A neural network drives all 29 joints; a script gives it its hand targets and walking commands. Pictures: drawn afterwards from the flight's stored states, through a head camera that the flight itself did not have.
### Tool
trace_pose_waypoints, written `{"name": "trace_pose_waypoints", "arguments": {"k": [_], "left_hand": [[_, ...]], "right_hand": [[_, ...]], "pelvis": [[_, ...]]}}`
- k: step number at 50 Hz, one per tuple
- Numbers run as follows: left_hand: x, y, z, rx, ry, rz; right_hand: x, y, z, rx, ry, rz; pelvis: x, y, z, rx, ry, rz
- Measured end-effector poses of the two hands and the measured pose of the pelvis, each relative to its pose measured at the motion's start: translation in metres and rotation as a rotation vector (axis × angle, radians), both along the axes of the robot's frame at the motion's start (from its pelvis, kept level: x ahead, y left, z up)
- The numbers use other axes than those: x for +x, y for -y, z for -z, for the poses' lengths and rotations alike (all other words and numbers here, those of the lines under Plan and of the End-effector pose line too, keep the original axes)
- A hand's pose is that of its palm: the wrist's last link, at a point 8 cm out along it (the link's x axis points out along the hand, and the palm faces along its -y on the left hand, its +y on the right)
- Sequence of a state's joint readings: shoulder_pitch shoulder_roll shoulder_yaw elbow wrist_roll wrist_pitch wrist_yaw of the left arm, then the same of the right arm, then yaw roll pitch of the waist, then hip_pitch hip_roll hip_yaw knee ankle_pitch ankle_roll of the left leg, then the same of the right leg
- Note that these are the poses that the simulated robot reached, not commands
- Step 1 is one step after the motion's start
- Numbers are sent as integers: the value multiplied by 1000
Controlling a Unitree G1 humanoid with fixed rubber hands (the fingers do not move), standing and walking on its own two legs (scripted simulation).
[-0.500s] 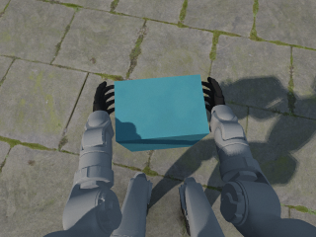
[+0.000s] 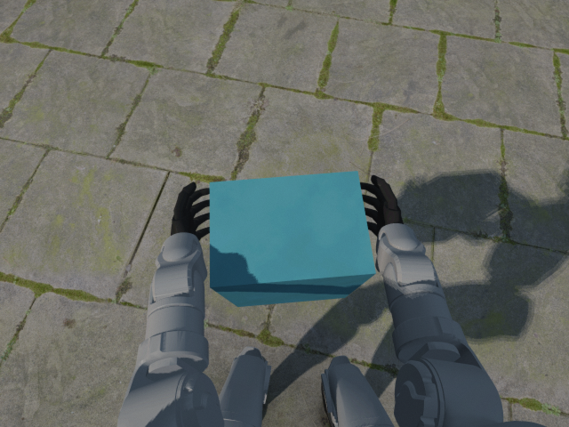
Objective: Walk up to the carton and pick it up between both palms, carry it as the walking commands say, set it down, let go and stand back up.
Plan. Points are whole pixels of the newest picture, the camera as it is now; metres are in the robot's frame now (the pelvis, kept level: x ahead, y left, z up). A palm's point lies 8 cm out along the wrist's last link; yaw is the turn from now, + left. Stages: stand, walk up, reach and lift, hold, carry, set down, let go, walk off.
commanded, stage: reach and lift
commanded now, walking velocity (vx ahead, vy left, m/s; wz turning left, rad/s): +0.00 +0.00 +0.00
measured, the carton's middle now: (288, 249) +0.37 +0.03 -0.12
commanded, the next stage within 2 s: none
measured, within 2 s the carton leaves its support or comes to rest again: neither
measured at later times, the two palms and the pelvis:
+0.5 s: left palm (169, 229) +0.34 +0.18 +0.03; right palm (405, 222) +0.36 -0.12 +0.03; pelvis +0.01 +0.00 +0.05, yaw +0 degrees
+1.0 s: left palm (146, 222) +0.33 +0.18 +0.10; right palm (427, 212) +0.35 -0.12 +0.10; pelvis +0.03 +0.00 +0.08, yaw +0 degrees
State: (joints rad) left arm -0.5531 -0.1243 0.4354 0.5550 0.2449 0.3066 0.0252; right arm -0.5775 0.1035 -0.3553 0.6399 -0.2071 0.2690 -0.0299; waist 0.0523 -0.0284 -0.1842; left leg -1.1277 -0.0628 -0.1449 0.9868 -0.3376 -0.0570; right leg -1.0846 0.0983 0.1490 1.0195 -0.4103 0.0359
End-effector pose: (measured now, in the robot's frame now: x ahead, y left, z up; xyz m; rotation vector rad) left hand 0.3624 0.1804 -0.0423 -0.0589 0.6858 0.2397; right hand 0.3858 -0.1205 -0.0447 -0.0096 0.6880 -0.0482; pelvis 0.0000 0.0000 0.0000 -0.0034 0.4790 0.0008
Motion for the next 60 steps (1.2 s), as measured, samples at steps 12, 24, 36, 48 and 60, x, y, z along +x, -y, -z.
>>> {"name": "trace_pose_waypoints", "arguments": {"k": [12,24,36,48,60], "left_hand": [[-9,1,-37,11,-4,11],[-18,1,-70,17,-1,18],[-26,0,-106,18,10,16],[-36,1,-139,23,26,11],[-43,4,-168,30,46,16]], "right_hand": [[-11,1,-35,-3,-3,0],[-21,1,-68,-9,1,-1],[-30,1,-102,-10,11,-8],[-37,1,-135,-9,27,-14],[-44,5,-165,-15,48,-18]], "pelvis": [[5,0,-28,3,92,4],[11,-3,-50,3,192,2],[19,-5,-69,3,301,-3],[26,-4,-81,5,417,-5],[31,0,-85,9,529,-3]]}}
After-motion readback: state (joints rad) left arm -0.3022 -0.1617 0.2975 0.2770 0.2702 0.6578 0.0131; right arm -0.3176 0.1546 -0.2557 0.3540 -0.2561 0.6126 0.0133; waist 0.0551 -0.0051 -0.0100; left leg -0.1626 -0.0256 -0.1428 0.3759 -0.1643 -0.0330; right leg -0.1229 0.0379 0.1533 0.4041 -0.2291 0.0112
